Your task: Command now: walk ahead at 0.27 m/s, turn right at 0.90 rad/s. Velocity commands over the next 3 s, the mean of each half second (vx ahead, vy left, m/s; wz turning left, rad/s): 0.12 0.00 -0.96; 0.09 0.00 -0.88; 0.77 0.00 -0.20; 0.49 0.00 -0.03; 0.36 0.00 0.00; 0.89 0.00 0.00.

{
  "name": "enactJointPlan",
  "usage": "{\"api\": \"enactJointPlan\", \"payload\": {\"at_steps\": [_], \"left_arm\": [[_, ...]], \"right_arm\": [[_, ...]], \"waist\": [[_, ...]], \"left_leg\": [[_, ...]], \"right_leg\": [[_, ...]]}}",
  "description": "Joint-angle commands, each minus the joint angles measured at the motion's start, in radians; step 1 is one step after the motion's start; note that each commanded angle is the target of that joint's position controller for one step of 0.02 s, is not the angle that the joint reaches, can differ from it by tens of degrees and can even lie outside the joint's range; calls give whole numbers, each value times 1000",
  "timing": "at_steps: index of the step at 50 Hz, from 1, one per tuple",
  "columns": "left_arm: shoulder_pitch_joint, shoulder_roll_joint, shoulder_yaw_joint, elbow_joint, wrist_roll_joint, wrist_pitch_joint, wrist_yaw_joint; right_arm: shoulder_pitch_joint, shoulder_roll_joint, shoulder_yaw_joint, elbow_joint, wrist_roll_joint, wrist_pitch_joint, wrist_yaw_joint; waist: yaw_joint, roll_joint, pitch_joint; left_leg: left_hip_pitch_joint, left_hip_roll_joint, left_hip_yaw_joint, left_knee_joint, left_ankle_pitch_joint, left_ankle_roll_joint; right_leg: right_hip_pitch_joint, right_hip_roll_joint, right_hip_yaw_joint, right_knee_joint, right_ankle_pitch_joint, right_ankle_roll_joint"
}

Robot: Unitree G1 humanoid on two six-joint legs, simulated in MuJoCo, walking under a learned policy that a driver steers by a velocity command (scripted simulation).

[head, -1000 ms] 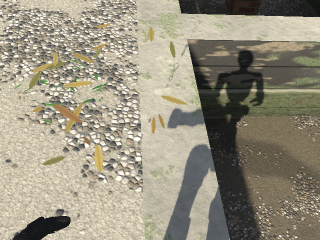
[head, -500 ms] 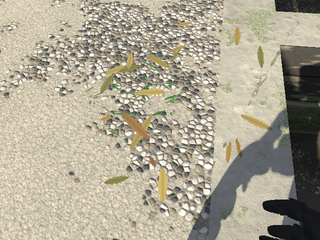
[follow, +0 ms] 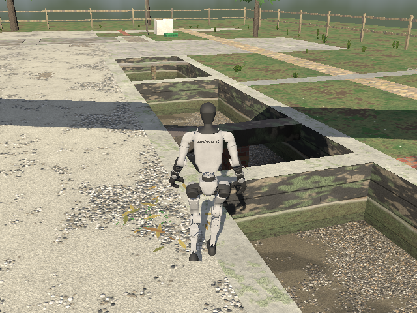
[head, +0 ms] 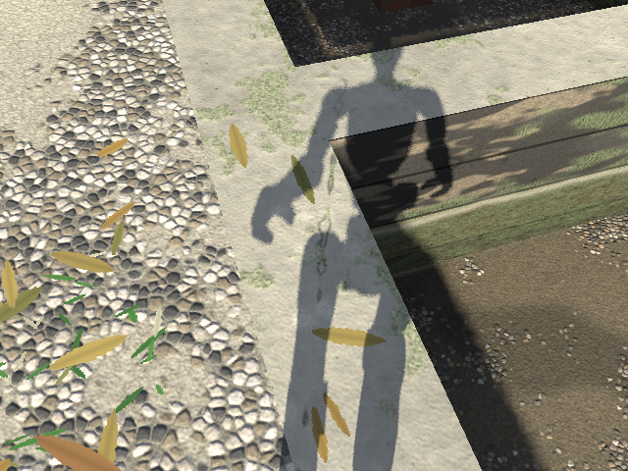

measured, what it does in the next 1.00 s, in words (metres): walks ahead, turning right: left foot, then right foot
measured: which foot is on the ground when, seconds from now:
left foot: up 0.00-0.34, down 0.36-0.84, up 0.86-1.00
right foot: down 0.00-0.36, up 0.38-0.82, down 0.84-1.00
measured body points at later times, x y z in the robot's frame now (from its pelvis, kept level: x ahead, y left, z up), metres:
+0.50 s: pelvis +0.15 +0.12 +0.03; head +0.18 +0.12 +0.48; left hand +0.45 +0.30 -0.04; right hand +0.17 -0.20 -0.05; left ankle +0.27 +0.18 -0.70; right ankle +0.06 +0.00 -0.61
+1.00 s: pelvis +0.13 +0.13 +0.04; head +0.10 +0.08 +0.49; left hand +0.41 +0.20 -0.03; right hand -0.03 -0.15 -0.09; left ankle +0.28 +0.18 -0.62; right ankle +0.04 +0.08 -0.70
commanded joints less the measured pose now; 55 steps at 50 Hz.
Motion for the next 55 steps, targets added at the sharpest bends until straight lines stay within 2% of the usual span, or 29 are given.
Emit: {"api": "enactJointPlan", "payload": {"at_steps": [1,3,4,7,10,11,16,17,18,19,20,21,23,25,28,32,36,39,41,42,43,44,45,46,47,49,51,54,55], "left_arm": [[42,151,50,-125,-29,-8,22],[2,131,42,-137,-21,7,20],[-8,122,41,-141,-25,13,22],[33,152,55,-120,-29,44,56],[-1,156,57,-143,-51,88,82],[-4,164,60,-150,-46,99,87],[-25,121,51,-188,-49,111,88],[-25,107,46,-194,-52,112,84],[61,53,32,-182,-46,117,78],[134,47,29,-200,-49,121,78],[156,128,49,-204,-40,110,66],[128,201,71,-172,-50,116,67],[131,184,67,-145,-48,150,86],[123,137,46,-156,-46,161,88],[66,124,37,-180,-60,152,94],[11,92,22,-206,-48,146,82],[48,86,27,-190,-50,145,68],[107,98,40,-166,-57,148,58],[209,95,53,-119,-57,147,55],[281,125,64,-91,-46,150,64],[296,239,89,-108,-40,148,80],[273,257,86,-136,10,124,71],[218,218,73,-138,12,98,66],[170,167,56,-138,-13,81,75],[133,110,31,-146,-26,71,84],[97,67,5,-154,-12,62,88],[118,81,5,-154,-4,47,87],[144,122,16,-154,-17,28,80],[185,154,28,-128,-12,31,48]], "right_arm": [[-2,-163,-30,-156,-9,-23,9],[12,-163,-37,-143,-17,12,-1],[1,-151,-36,-141,-20,21,-7],[-76,-72,-7,-151,-15,27,-23],[-141,-65,-3,-163,12,45,-21],[-175,-68,-3,-171,17,47,-20],[-151,-130,-38,-138,17,25,-1],[-111,-137,-46,-117,17,17,4],[-107,-178,-57,-114,-5,19,5],[-119,-212,-59,-123,-38,44,9],[-138,-206,-68,-132,-50,50,11],[-194,-148,-54,-157,-40,60,6],[-230,-113,-36,-162,-9,73,-8],[-199,-122,-33,-142,-11,81,-25],[-107,-125,-38,-114,-29,91,-43],[-54,-170,-63,-81,-20,99,-45],[-95,-195,-79,-72,-19,92,-31],[-118,-201,-89,-59,-6,98,-21],[-143,-189,-94,-43,8,104,-25],[-110,-144,-86,-22,17,111,-25],[-112,-90,-70,-59,-16,110,-18],[-237,-132,-84,-111,0,93,-19],[-248,-169,-97,-109,33,84,-11],[-237,-178,-102,-104,35,72,-4],[-202,-180,-105,-81,19,65,4],[-154,-150,-92,-60,2,45,26],[-154,-123,-75,-48,1,30,39],[-217,-79,-42,-73,3,15,48],[-201,-77,-39,-67,-54,81,54]], "waist": [[-24,136,-283],[-70,86,-170],[-69,86,-160],[-43,69,-236],[-21,-43,-288],[-13,-70,-278],[-6,-202,-203],[-19,-189,-206],[29,-24,-262],[85,226,-229],[87,308,-237],[74,201,-191],[68,101,-146],[55,110,-122],[-9,190,-144],[-48,189,-163],[-24,190,-172],[-2,195,-184],[53,148,-203],[66,5,-157],[29,-351,-101],[87,-274,-170],[50,-190,-120],[24,-165,-80],[2,-164,-80],[-28,-184,-96],[-17,-150,-101],[17,-120,-67],[34,-155,-107]], "left_leg": [[-453,27,-185,102,31,18],[-356,43,-172,-60,38,-3],[-315,43,-156,-146,52,-19],[-244,7,-121,-402,180,-52],[-180,-30,-126,-556,309,-60],[-173,-33,-135,-603,322,-57],[-51,-5,-190,-932,355,-13],[46,38,-181,-1046,468,15],[193,223,-328,-1046,605,93],[214,402,-519,-1061,892,239],[145,486,-662,-1124,775,325],[92,418,-527,-1124,608,305],[16,285,-316,-1116,438,232],[17,243,-203,-1135,436,234],[167,258,-146,-1139,403,258],[242,341,-132,-1149,358,286],[161,370,-42,-1156,351,290],[123,381,28,-1133,317,250],[52,353,105,-1043,226,172],[-96,273,157,-872,145,93],[-422,117,232,-512,-147,-9],[-501,55,9,-350,-163,4],[-562,86,-49,-301,-34,41],[-601,106,-53,-322,94,60],[-600,113,-61,-342,194,54],[-523,97,-39,-371,353,25],[-464,91,-23,-462,458,16],[-355,79,-6,-650,515,6],[-318,63,67,-664,446,-10]], "right_leg": [[530,-357,704,-339,267,-240],[285,-282,588,-367,347,-198],[219,-241,520,-348,439,-173],[208,-158,430,-256,646,-113],[230,-125,454,-236,447,-41],[232,-129,485,-239,344,-30],[295,-132,649,-189,53,31],[274,-106,637,-130,-62,58],[189,-29,533,76,-395,100],[31,97,351,299,-603,159],[-30,26,301,511,-554,210],[-30,-32,274,598,-460,234],[-5,-53,239,688,-303,251],[-10,-71,161,685,-236,261],[-75,-118,106,573,-226,275],[-61,-189,89,407,-291,265],[73,-210,41,254,-311,217],[189,-202,-13,96,-285,164],[346,-166,-53,-115,-142,101],[460,-186,70,-257,-37,43],[567,-436,449,-267,406,-77],[447,-500,627,-382,34,-212],[447,-473,583,-449,-354,-167],[437,-442,552,-475,-529,-105],[450,-413,519,-475,-523,-68],[411,-334,399,-445,-386,-20],[391,-308,334,-435,-300,-3],[323,-304,289,-422,-213,-15],[326,-264,276,-426,-240,-17]]}}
